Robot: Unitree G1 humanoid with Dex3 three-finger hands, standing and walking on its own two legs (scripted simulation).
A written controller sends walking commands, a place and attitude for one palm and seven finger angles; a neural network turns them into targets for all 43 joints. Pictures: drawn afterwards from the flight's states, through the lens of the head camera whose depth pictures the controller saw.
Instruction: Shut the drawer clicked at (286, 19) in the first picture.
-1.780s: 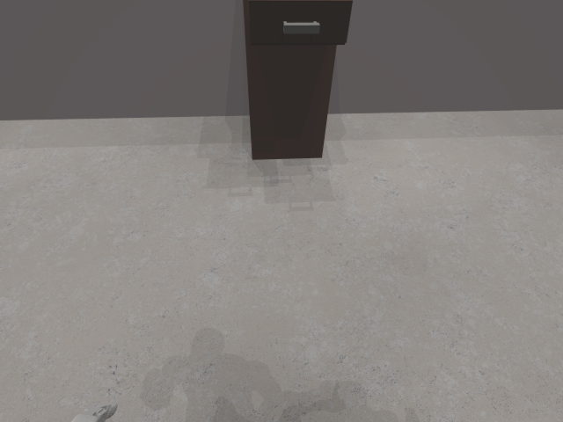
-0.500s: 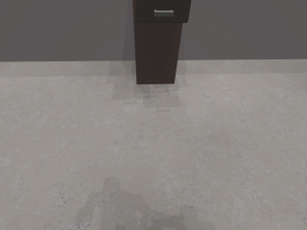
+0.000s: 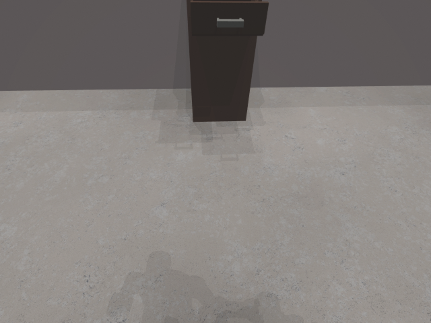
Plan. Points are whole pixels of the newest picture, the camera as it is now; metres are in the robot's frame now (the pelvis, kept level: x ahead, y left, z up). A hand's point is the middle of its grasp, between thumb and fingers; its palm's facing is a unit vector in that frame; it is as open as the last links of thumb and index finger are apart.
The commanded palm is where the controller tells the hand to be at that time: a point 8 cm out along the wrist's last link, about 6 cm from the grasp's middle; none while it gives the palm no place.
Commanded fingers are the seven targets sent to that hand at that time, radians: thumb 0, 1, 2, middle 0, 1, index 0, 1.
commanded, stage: walk to a spot facing it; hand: left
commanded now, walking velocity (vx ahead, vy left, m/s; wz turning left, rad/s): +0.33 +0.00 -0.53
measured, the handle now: (229, 21) +1.35 +0.02 +0.04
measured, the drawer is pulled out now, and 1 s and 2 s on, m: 0.26 0.26 0.26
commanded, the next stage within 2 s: turn to face it in 1.80 s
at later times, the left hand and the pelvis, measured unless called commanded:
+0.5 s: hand (162, 322) +0.17 +0.13 -0.19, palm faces -0.14 -0.97 -0.22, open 7.4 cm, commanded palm none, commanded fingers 0.00 0.90 0.90 -0.20 -0.30 -0.20 -0.30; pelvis +0.10 -0.06 -0.03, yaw -11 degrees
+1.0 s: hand (174, 262) +0.31 +0.13 -0.20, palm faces -0.22 -0.97 -0.12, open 7.4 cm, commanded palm none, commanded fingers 0.00 0.90 0.90 -0.20 -0.30 -0.20 -0.30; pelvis +0.31 -0.05 -0.02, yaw -18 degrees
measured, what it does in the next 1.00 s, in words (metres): walks ahead, turning right: right foot, then left foot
